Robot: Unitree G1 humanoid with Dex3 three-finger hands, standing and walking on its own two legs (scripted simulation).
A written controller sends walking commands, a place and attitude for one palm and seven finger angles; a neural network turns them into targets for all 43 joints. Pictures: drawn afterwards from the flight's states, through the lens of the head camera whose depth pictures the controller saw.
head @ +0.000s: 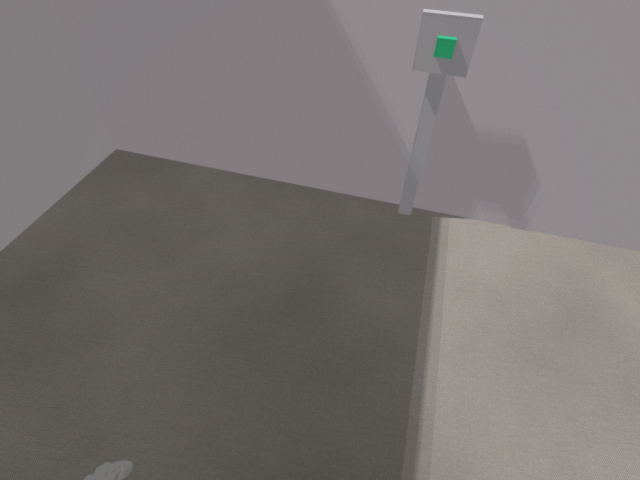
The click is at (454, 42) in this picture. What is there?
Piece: button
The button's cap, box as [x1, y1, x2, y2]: [433, 35, 456, 58]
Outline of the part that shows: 438,35 433,56 451,58 456,38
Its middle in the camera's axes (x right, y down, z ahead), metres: +0.39 -0.61 +1.23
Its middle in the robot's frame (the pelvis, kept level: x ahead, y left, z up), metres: +1.35 -0.32 +0.00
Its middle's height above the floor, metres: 0.77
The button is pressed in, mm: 0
